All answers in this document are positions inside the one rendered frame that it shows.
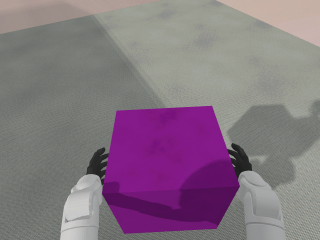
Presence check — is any left robot hand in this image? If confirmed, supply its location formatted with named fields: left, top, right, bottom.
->
left=86, top=147, right=109, bottom=185

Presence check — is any right robot hand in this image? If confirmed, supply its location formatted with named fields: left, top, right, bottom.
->
left=227, top=143, right=252, bottom=179

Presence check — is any left robot forearm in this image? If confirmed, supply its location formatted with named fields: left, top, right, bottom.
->
left=60, top=174, right=103, bottom=240

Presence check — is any carton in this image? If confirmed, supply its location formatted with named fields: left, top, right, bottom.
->
left=102, top=106, right=240, bottom=234

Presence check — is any right robot forearm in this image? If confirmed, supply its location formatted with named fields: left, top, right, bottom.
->
left=238, top=170, right=287, bottom=240

